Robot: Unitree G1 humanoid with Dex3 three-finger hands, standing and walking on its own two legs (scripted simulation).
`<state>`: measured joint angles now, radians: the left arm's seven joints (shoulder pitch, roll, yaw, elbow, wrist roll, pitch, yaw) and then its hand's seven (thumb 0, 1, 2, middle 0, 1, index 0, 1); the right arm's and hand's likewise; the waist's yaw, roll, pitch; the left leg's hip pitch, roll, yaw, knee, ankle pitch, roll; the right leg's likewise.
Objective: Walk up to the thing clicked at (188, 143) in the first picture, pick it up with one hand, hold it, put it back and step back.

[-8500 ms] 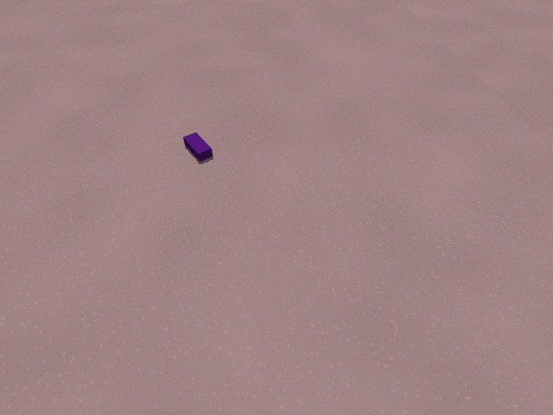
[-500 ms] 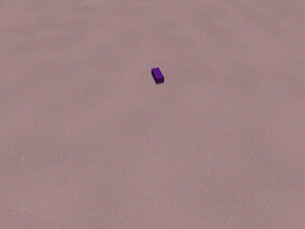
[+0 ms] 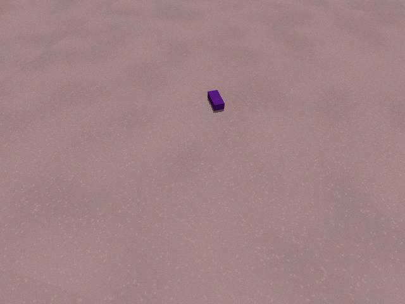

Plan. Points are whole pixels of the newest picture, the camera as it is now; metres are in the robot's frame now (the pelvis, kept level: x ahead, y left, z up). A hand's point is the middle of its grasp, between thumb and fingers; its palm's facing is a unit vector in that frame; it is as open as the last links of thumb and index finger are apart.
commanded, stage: stand
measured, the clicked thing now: (215, 100) +1.71 -0.05 -0.75
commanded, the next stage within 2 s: none
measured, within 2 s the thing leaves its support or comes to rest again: neither
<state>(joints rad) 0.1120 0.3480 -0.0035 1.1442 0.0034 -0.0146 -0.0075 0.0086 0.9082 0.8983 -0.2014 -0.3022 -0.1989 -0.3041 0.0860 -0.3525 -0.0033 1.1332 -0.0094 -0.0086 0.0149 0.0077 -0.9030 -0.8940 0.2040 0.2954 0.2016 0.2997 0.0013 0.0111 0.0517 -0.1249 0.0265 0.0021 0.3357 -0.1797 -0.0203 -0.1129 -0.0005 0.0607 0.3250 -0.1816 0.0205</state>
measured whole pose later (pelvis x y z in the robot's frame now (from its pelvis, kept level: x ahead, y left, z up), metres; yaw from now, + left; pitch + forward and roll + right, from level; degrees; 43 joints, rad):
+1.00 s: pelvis +0.00 +0.00 +0.00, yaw +0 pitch -2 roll +0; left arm 0.12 0.35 0.00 1.13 0.00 -0.01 -0.01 0.01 0.91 0.90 -0.20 -0.30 -0.20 -0.30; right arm 0.11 -0.35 0.00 1.12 -0.01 -0.01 0.01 0.01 -0.90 -0.89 0.20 0.30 0.20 0.30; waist 0.00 0.01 0.05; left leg -0.12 0.02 0.00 0.34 -0.18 -0.02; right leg -0.11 -0.01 0.05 0.32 -0.19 0.02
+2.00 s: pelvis +0.00 +0.01 +0.00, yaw +1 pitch -2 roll +0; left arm 0.13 0.35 0.00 1.12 0.01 -0.01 -0.01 0.01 0.91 0.90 -0.20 -0.30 -0.20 -0.30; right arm 0.12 -0.35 0.00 1.11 -0.01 -0.01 0.01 0.01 -0.90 -0.89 0.20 0.30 0.20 0.30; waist 0.00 0.00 0.05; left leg -0.11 0.02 0.00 0.34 -0.19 -0.01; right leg -0.09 -0.01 0.05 0.32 -0.19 0.03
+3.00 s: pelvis +0.01 +0.01 +0.00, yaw +1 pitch -2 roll +0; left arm 0.12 0.35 0.00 1.11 0.01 -0.01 0.00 0.01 0.91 0.90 -0.20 -0.30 -0.20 -0.30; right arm 0.11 -0.35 0.00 1.11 -0.01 -0.01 0.01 0.01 -0.90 -0.89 0.20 0.30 0.20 0.30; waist 0.00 0.01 0.05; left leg -0.12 0.02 -0.01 0.34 -0.20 -0.01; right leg -0.10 -0.01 0.05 0.32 -0.20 0.03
